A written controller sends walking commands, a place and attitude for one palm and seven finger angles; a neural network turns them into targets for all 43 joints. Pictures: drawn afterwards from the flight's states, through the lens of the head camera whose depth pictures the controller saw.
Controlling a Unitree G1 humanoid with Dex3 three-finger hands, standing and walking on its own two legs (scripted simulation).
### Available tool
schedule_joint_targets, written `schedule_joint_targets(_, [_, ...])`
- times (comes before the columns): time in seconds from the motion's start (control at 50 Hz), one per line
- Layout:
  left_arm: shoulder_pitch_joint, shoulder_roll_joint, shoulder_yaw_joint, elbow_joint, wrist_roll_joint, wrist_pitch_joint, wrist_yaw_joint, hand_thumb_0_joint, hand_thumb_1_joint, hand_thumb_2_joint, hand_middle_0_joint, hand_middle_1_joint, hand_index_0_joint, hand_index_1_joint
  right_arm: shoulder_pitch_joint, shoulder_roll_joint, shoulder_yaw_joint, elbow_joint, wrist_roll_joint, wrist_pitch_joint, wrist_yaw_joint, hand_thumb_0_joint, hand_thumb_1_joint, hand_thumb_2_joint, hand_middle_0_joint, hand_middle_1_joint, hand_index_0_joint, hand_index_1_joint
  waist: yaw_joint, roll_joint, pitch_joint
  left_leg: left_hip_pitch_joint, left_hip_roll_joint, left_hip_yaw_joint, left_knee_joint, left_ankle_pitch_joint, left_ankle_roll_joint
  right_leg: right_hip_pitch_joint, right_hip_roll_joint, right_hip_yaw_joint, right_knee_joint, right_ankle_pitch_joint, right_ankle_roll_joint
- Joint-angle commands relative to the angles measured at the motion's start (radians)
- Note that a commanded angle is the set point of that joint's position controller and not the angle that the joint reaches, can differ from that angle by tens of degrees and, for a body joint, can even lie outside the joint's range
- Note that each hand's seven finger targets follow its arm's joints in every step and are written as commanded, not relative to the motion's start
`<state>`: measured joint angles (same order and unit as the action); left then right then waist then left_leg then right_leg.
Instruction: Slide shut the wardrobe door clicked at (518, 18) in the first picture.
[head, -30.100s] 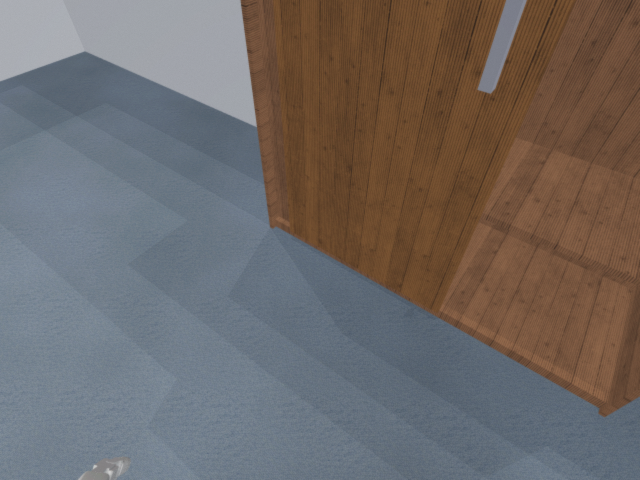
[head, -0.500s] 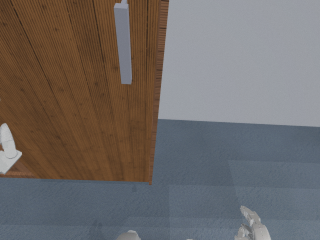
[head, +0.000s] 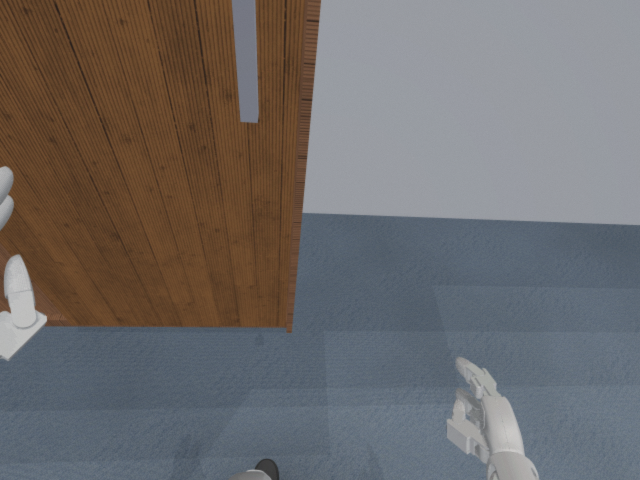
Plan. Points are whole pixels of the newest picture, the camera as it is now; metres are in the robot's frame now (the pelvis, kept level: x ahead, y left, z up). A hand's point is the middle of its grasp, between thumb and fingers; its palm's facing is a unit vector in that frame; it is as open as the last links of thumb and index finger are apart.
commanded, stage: stop stepping back and stand still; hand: left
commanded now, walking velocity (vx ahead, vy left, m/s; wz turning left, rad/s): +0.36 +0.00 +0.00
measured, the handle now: (248, 49) +0.62 +0.17 +0.21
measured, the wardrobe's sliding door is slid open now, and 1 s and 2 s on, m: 0.00 0.00 0.00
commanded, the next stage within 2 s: let the arm hang, fingers relaxed in 0.90 s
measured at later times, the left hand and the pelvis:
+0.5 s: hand out of the picture +0.11 +0.26 +0.19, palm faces +0.45 -0.77 -0.45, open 7.5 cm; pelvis -0.08 +0.00 -0.01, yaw +2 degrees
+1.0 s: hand out of the picture +0.09 +0.30 +0.18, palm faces +0.50 -0.74 -0.45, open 7.5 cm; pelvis -0.09 +0.02 -0.01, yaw +1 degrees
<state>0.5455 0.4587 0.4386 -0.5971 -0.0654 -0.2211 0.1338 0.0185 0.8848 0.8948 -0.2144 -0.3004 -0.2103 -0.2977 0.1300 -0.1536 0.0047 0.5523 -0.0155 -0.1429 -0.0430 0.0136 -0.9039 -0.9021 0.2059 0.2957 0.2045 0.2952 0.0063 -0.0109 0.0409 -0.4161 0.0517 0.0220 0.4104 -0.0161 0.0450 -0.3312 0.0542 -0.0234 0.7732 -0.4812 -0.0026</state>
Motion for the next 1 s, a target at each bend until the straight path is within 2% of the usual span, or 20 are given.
schedule_joint_targets(0.0, [0.054, 0.132, 0.138, -0.136, -0.001, -0.007, 0.025, 0.0, 0.9, 0.9, -0.2, -0.3, -0.2, -0.3, -0.029, -0.175, -0.06, -0.13, 0.008, -0.001, -0.026, 0.0, -0.9, -0.9, 0.2, 0.3, 0.2, 0.3, 0.012, 0.226, -0.164, -0.104, 0.041, -0.042, -0.184, -0.666, -0.05, 0.309, 0.027, -0.109, -0.325, -0.007, -0.039])
schedule_joint_targets(0.02, [0.027, 0.151, 0.137, -0.132, 0.007, -0.001, 0.027, 0.0, 0.9, 0.9, -0.2, -0.3, -0.2, -0.3, -0.019, -0.168, -0.062, -0.12, 0.012, 0.008, -0.03, 0.0, -0.9, -0.9, 0.2, 0.3, 0.2, 0.3, 0.007, 0.062, -0.144, -0.016, -0.055, 0.059, 0.091, -0.566, -0.081, 0.153, -0.083, 0.002, -0.492, -0.057, -0.086])
schedule_joint_targets(0.04, [0.009, 0.18, 0.142, -0.135, 0.002, 0.003, 0.025, 0.0, 0.9, 0.9, -0.2, -0.3, -0.2, -0.3, -0.028, -0.171, -0.067, -0.113, 0.011, 0.019, -0.034, 0.0, -0.9, -0.9, 0.2, 0.3, 0.2, 0.3, 0.008, -0.185, -0.109, 0.055, -0.102, 0.011, 0.552, -0.455, -0.09, -0.165, -0.334, 0.375, -0.681, -0.281, -0.182])
schedule_joint_targets(0.08, [-0.132, 0.201, 0.169, -0.163, -0.001, -0.001, 0.035, 0.0, 0.9, 0.9, -0.2, -0.3, -0.2, -0.3, -0.027, -0.195, -0.056, -0.068, -0.01, 0.014, -0.035, 0.0, -0.9, -0.9, 0.2, 0.3, 0.2, 0.3, -0.008, -0.116, -0.059, -0.094, -0.047, -0.085, 0.815, -0.344, -0.077, -0.241, -0.474, 0.42, -0.692, -0.139, -0.24])
schedule_joint_targets(0.14, [-0.189, 0.098, 0.048, 0.011, 0.013, 0.014, 0.026, 0.0, 0.9, 0.9, -0.2, -0.3, -0.2, -0.3, -0.003, -0.18, -0.041, -0.049, 0.009, 0.0, -0.053, 0.0, -0.9, -0.9, 0.2, 0.3, 0.2, 0.3, -0.038, -0.141, -0.075, -0.011, 0.008, -0.042, 0.614, -0.276, -0.057, -0.181, -0.308, 0.176, -0.587, -0.162, -0.117])
schedule_joint_targets(0.24, [-0.273, 0.082, -0.005, -0.013, 0.051, -0.001, 0.055, 0.0, 0.9, 0.9, -0.2, -0.3, -0.2, -0.3, 0.021, -0.183, -0.045, -0.029, 0.0, -0.051, -0.086, 0.0, -0.9, -0.9, 0.2, 0.3, 0.2, 0.3, -0.016, -0.008, -0.08, 0.189, -0.036, 0.068, 0.041, -0.405, -0.001, -0.044, -0.253, 0.113, -0.406, -0.141, -0.106])
schedule_joint_targets(0.3, [-0.275, 0.129, 0.039, -0.187, 0.057, -0.039, 0.059, 0.0, 0.9, 0.9, -0.2, -0.3, -0.2, -0.3, 0.031, -0.21, -0.052, -0.076, 0.003, -0.064, -0.073, 0.0, -0.9, -0.9, 0.2, 0.3, 0.2, 0.3, -0.024, 0.372, -0.078, 0.29, 0.26, -0.427, -0.176, -0.341, 0.131, -0.243, -0.043, -0.066, 0.107, -0.027, 0.0])
schedule_joint_targets(0.34, [-0.204, 0.194, 0.114, -0.234, 0.052, -0.058, 0.049, 0.0, 0.9, 0.9, -0.2, -0.3, -0.2, -0.3, 0.026, -0.18, -0.047, -0.044, -0.01, -0.072, -0.051, 0.0, -0.9, -0.9, 0.2, 0.3, 0.2, 0.3, -0.032, 0.312, -0.061, 0.252, 0.266, -0.461, -0.187, -0.248, 0.163, -0.27, -0.074, -0.001, 0.189, -0.036, -0.003])
schedule_joint_targets(0.44, [0.045, 0.139, 0.141, -0.082, 0.045, -0.038, 0.048, 0.0, 0.9, 0.9, -0.2, -0.3, -0.2, -0.3, 0.014, -0.189, -0.048, -0.053, 0.004, -0.049, -0.019, 0.0, -0.9, -0.9, 0.2, 0.3, 0.2, 0.3, 0.013, 0.186, -0.097, -0.134, 0.109, -0.073, 0.071, -0.397, 0.041, 0.301, -0.052, -0.052, -0.254, 0.129, -0.011])
schedule_joint_targets(0.46, [0.059, 0.136, 0.142, -0.017, 0.048, -0.032, 0.044, 0.0, 0.9, 0.9, -0.2, -0.3, -0.2, -0.3, 0.018, -0.186, -0.06, -0.056, 0.003, -0.03, -0.02, 0.0, -0.9, -0.9, 0.2, 0.3, 0.2, 0.3, 0.013, 0.03, -0.082, -0.249, 0.015, 0.012, 0.259, -0.57, 0.006, 0.33, -0.128, 0.096, -0.354, -0.013, -0.058])
schedule_joint_targets(0.48, [0.087, 0.123, 0.134, 0.059, 0.043, -0.015, 0.037, 0.0, 0.9, 0.9, -0.2, -0.3, -0.2, -0.3, 0.02, -0.18, -0.074, -0.07, 0.011, -0.011, -0.018, 0.0, -0.9, -0.9, 0.2, 0.3, 0.2, 0.3, 0.012, -0.201, -0.056, -0.289, -0.06, 0.046, 0.553, -0.56, -0.02, 0.213, -0.332, 0.473, -0.555, -0.265, -0.143])
schedule_joint_targets(0.5, [-0.019, 0.122, 0.12, 0.029, 0.031, -0.023, 0.025, 0.0, 0.9, 0.9, -0.2, -0.3, -0.2, -0.3, 0.013, -0.196, -0.079, -0.069, 0.014, 0.001, -0.021, 0.0, -0.9, -0.9, 0.2, 0.3, 0.2, 0.3, -0.007, -0.2, -0.031, -0.273, -0.046, -0.012, 0.742, -0.515, -0.026, 0.107, -0.418, 0.586, -0.637, -0.302, -0.178])
schedule_joint_targets(0.62, [-0.154, 0.102, 0.063, 0.036, 0.037, -0.022, 0.015, 0.0, 0.9, 0.9, -0.2, -0.3, -0.2, -0.3, 0.013, -0.155, -0.037, -0.041, 0.006, 0.002, -0.048, 0.0, -0.9, -0.9, 0.2, 0.3, 0.2, 0.3, -0.034, -0.205, -0.047, 0.223, 0.014, 0.037, 0.374, -0.411, -0.005, -0.321, -0.283, 0.171, -0.552, -0.37, -0.118])
schedule_joint_targets(0.66, [-0.244, 0.097, 0.029, -0.052, 0.042, -0.023, 0.024, 0.0, 0.9, 0.9, -0.2, -0.3, -0.2, -0.3, 0.025, -0.171, -0.032, -0.032, -0.003, -0.015, -0.062, 0.0, -0.9, -0.9, 0.2, 0.3, 0.2, 0.3, -0.046, -0.022, -0.054, 0.289, -0.023, 0.047, 0.128, -0.411, -0.001, -0.257, -0.214, 0.1, -0.369, -0.274, -0.091])
schedule_joint_targets(0.7, [-0.33, 0.11, 0.029, -0.203, 0.053, -0.047, 0.041, 0.0, 0.9, 0.9, -0.2, -0.3, -0.2, -0.3, 0.019, -0.211, -0.036, -0.055, -0.009, -0.039, -0.06, 0.0, -0.9, -0.9, 0.2, 0.3, 0.2, 0.3, -0.038, 0.425, -0.033, 0.24, 0.243, -0.441, -0.234, -0.663, 0.089, -0.283, -0.035, -0.045, 0.127, -0.072, -0.004])
schedule_joint_targets(0.72, [-0.363, 0.143, 0.048, -0.241, 0.072, -0.059, 0.051, 0.0, 0.9, 0.9, -0.2, -0.3, -0.2, -0.3, 0.018, -0.179, -0.031, -0.065, -0.012, -0.052, -0.052, 0.0, -0.9, -0.9, 0.2, 0.3, 0.2, 0.3, -0.035, 0.381, 0.005, 0.142, 0.315, -0.539, -0.303, -0.638, 0.161, -0.274, -0.04, 0.031, 0.285, -0.013, -0.005])
schedule_joint_targets(0.76, [-0.24, 0.142, 0.074, -0.176, 0.071, -0.047, 0.041, 0.0, 0.9, 0.9, -0.2, -0.3, -0.2, -0.3, 0.023, -0.164, -0.042, -0.043, -0.004, -0.062, -0.029, 0.0, -0.9, -0.9, 0.2, 0.3, 0.2, 0.3, -0.015, 0.222, -0.049, 0.113, 0.257, -0.404, -0.24, -0.563, 0.129, -0.186, -0.081, 0.042, 0.277, 0.062, 0.002])
schedule_joint_targets(0.9, [-0.033, 0.098, 0.092, -0.054, 0.047, -0.011, 0.042, 0.0, 0.9, 0.9, -0.2, -0.3, -0.2, -0.3, 0.018, -0.163, -0.034, -0.073, 0.01, -0.022, -0.015, 0.0, -0.9, -0.9, 0.2, 0.3, 0.2, 0.3, -0.012, 0.185, -0.063, -0.028, 0.123, -0.103, -0.072, -0.505, 0.014, 0.213, -0.036, -0.078, -0.329, 0.116, -0.011])
schedule_joint_targets(0.96, [-0.125, 0.121, 0.095, 0.012, 0.035, -0.003, 0.034, 0.0, 0.9, 0.9, -0.2, -0.3, -0.2, -0.3, 0.018, -0.164, -0.043, -0.078, 0.006, 0.005, -0.026, 0.0, -0.9, -0.9, 0.2, 0.3, 0.2, 0.3, -0.029, -0.05, -0.022, -0.033, 0.011, -0.001, 0.218, -0.396, -0.03, 0.086, -0.234, 0.246, -0.499, 0.018, -0.118])
schedule_joint_targets(0.98, [-0.067, -0.089, -0.315, 0.704, 0.119, 0.153, -0.11, 0.0, 0.9, 0.9, -0.2, -0.3, -0.2, -0.3, 0.038, -0.212, -0.065, 0.139, 0.001, -0.036, 0.056, 0.0, -0.9, -0.9, 0.2, 0.3, 0.2, 0.3, -0.078, -0.059, -0.092, -0.051, 0.036, -0.004, 0.344, -0.229, -0.049, 0.098, -0.376, 0.164, -0.308, 0.675, -0.119])
